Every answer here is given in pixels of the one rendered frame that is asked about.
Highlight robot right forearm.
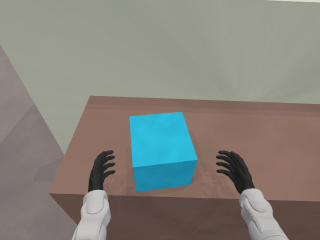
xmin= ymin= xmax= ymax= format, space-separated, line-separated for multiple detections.
xmin=239 ymin=188 xmax=289 ymax=240

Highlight left robot hand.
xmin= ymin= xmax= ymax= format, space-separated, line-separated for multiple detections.
xmin=88 ymin=150 xmax=115 ymax=193

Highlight robot left forearm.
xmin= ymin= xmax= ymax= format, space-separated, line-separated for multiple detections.
xmin=71 ymin=190 xmax=111 ymax=240

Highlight pedestal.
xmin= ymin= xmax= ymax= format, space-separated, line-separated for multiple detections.
xmin=48 ymin=95 xmax=320 ymax=240

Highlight right robot hand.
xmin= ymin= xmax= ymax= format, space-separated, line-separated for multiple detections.
xmin=216 ymin=150 xmax=255 ymax=195

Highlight carton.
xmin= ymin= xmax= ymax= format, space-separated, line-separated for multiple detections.
xmin=129 ymin=112 xmax=198 ymax=192

